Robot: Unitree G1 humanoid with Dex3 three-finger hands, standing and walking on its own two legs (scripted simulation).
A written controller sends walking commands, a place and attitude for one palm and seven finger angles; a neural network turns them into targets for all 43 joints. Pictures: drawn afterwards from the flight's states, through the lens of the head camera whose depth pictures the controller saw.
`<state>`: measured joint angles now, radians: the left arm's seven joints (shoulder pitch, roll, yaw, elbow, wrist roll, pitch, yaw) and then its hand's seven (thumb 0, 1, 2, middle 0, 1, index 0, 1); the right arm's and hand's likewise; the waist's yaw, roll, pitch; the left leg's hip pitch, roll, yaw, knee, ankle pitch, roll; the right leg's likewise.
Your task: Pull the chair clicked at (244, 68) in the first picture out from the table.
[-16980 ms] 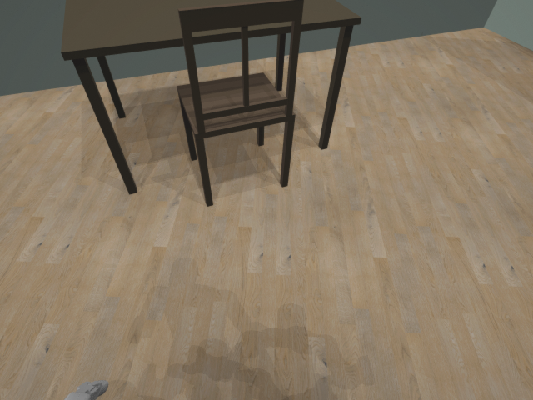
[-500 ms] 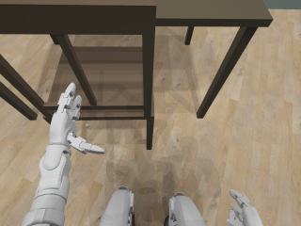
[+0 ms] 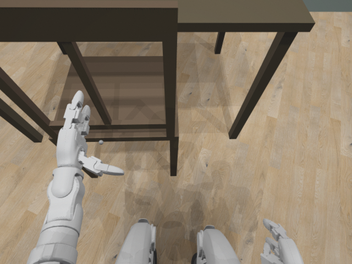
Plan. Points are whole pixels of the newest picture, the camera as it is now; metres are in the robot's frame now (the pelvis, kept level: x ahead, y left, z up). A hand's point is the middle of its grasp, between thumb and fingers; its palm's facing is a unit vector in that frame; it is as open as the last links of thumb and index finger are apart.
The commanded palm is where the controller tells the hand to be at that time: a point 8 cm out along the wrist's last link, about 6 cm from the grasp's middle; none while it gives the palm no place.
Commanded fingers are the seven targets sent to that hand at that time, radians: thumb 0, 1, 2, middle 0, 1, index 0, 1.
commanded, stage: aim the fingers beside a spindle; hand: left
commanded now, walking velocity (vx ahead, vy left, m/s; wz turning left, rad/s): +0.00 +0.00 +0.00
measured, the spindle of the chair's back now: (92, 90) +0.51 +0.23 +0.03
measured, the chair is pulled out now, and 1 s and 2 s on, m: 0.00 0.00 0.00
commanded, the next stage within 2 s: push the fingers through the gap in 0.72 s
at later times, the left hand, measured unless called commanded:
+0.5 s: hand (90, 141) +0.37 +0.21 +0.03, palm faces +0.09 -1.00 -0.04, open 16.9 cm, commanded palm +0.34 +0.25 +0.03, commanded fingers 0.00 -0.50 0.30 -0.06 -0.08 -0.06 -0.08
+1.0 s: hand (95, 137) +0.38 +0.20 +0.02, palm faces +0.07 -1.00 -0.02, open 16.9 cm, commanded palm +0.36 +0.24 +0.03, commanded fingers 0.00 -0.50 0.30 -0.06 -0.08 -0.06 -0.08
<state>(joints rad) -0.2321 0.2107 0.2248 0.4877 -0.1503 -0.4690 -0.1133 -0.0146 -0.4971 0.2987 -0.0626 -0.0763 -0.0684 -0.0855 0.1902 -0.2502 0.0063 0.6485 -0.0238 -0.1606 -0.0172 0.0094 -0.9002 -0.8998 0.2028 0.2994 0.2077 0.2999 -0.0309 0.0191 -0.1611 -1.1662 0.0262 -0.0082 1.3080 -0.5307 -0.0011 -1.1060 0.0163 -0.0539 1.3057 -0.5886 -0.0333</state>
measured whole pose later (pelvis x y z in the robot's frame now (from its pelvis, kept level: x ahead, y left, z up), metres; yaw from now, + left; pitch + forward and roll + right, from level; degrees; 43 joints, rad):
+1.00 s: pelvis +0.00 +0.01 +0.00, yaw +0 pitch +23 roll -2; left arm -0.31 0.25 0.26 0.57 -0.19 -0.42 -0.17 -0.01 -0.50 0.30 -0.06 -0.08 -0.06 -0.08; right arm 0.19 -0.26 0.01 0.66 -0.01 -0.17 -0.03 0.01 -0.90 -0.90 0.20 0.30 0.21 0.30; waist -0.04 0.03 -0.16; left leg -1.19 0.02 -0.02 1.32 -0.53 0.01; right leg -1.12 0.02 -0.06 1.30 -0.58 -0.03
